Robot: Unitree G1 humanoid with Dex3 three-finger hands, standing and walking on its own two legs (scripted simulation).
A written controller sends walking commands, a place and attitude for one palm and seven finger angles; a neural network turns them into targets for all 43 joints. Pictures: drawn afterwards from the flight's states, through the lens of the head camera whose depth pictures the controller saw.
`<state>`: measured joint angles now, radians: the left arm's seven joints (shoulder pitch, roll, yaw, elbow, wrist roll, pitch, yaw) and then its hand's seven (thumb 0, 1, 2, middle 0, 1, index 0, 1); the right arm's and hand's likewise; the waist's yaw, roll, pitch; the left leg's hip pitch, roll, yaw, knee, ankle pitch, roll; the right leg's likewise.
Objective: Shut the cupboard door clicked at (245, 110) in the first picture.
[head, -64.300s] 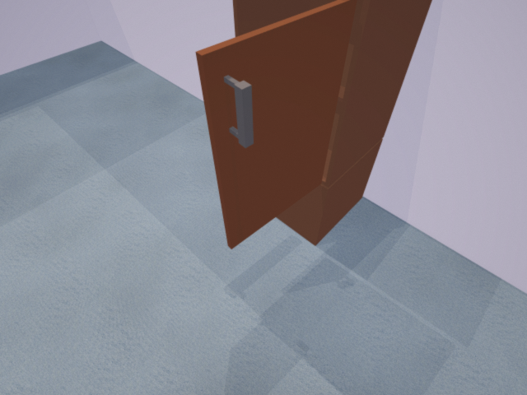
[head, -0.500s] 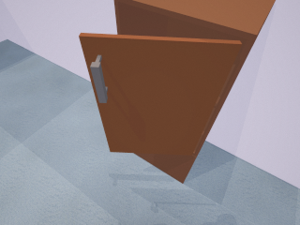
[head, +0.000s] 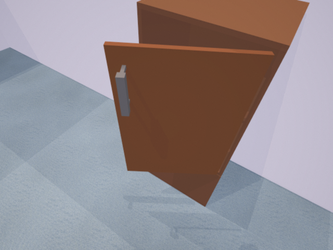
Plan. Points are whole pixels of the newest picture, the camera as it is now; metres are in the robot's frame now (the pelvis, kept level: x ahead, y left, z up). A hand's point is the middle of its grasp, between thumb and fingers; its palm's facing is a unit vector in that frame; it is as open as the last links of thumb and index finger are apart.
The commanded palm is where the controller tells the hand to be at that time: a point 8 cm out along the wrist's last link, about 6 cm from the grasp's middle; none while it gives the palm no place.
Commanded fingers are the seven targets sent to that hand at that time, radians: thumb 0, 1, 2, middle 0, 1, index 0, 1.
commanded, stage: come to a stop and stand still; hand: left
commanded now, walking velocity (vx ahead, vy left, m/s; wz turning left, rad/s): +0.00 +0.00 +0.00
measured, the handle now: (124, 91) +0.47 +0.15 +0.13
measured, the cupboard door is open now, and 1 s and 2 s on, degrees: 31 31 31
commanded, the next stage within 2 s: look again from close up in 0.28 s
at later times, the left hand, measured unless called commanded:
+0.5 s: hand out of the picture -0.07 +0.14 -0.19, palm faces +0.04 -0.99 -0.14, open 7.3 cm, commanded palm none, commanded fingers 0.00 0.90 0.90 -0.20 -0.30 -0.20 -0.30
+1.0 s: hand out of the picture +0.04 +0.18 -0.16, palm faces +0.15 -0.98 -0.16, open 7.3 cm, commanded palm +0.08 +0.22 -0.07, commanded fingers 0.00 0.90 0.90 -0.25 -0.36 -0.25 -0.36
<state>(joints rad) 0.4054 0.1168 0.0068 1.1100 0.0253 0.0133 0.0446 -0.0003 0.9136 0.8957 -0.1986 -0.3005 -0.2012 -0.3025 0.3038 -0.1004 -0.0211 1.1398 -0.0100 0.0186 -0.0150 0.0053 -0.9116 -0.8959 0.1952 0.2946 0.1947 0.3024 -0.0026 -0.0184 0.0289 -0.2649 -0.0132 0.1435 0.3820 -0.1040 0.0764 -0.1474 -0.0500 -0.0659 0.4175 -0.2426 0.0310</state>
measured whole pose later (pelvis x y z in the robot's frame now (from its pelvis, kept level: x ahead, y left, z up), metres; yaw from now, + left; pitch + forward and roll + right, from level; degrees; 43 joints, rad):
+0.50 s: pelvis -0.01 +0.00 -0.01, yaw +1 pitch -1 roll -2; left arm 0.42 0.10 -0.01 1.10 0.02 -0.01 0.06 0.00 0.91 0.90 -0.20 -0.30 -0.20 -0.30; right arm 0.31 -0.14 -0.02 1.07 -0.02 0.00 -0.01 0.02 -0.93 -0.90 0.20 0.29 0.19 0.30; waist -0.02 0.01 0.03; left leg -0.34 0.00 0.11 0.51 -0.15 0.07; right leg -0.19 -0.03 -0.09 0.49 -0.28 0.02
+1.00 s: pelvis -0.01 +0.00 -0.01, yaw +2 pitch -3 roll -2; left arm 0.45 0.19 0.05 0.60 -0.04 0.12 0.04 0.01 0.91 0.90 -0.20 -0.30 -0.20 -0.30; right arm 0.29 -0.17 0.01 0.92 0.01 -0.05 -0.03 0.01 -0.92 -0.90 0.20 0.29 0.20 0.30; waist -0.01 -0.03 0.04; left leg -0.34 0.00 0.10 0.53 -0.15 0.08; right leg -0.20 -0.04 -0.09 0.54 -0.29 0.01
